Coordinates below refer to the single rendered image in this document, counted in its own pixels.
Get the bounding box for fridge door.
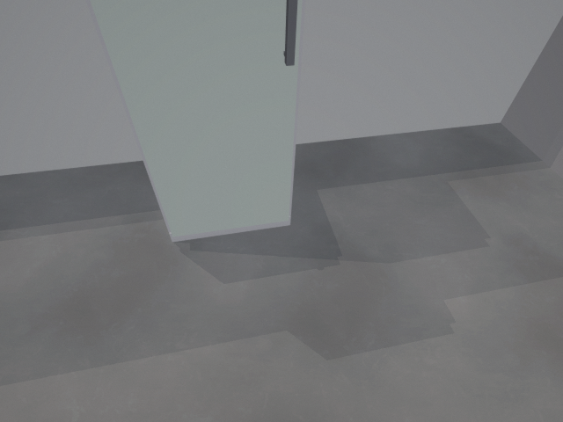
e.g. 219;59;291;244
90;0;303;237

